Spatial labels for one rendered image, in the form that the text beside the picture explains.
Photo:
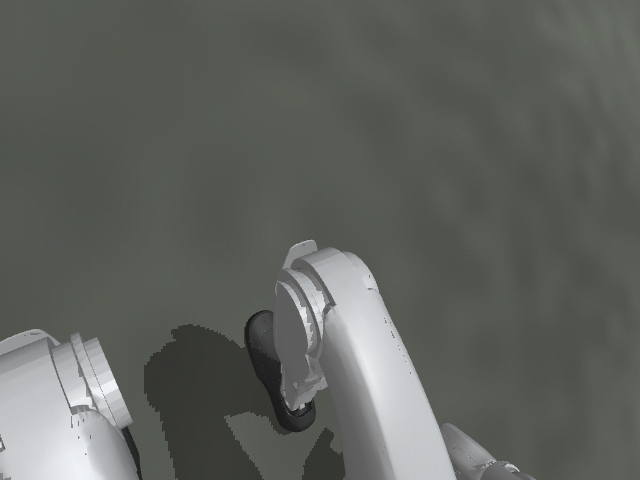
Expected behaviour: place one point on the right robot foot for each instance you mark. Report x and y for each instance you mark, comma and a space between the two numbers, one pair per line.
267, 366

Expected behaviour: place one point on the right robot hand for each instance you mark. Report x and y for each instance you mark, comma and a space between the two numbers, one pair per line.
468, 458

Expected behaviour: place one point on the right robot arm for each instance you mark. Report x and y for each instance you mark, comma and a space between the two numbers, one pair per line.
504, 470

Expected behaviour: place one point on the left robot foot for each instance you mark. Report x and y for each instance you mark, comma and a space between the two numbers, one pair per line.
133, 449

